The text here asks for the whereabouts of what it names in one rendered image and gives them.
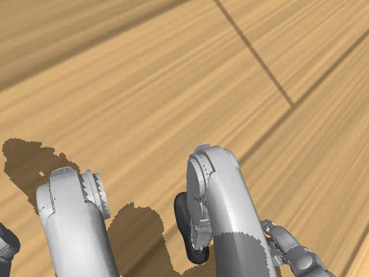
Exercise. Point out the right robot foot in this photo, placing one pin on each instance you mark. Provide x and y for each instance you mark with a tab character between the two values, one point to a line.
183	221

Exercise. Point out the right robot arm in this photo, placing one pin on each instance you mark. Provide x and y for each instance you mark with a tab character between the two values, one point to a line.
304	263

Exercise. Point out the left robot arm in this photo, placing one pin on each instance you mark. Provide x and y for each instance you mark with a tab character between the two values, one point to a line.
9	246

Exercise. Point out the right robot hand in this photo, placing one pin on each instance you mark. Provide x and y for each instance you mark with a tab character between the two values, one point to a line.
280	239

